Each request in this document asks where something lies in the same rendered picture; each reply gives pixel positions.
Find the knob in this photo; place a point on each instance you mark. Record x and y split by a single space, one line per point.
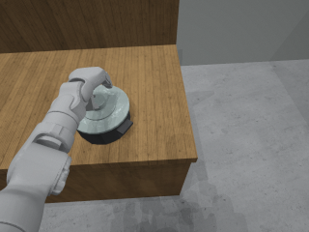
101 101

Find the left robot upper arm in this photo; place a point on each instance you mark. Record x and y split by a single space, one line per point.
40 172

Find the left robot forearm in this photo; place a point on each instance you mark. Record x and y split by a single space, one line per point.
61 121

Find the lid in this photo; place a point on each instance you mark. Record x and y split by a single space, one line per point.
111 116

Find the table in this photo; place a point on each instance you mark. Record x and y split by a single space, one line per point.
135 42

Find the pot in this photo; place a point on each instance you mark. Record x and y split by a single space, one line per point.
110 136

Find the robot left hand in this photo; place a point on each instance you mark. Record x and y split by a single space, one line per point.
96 76

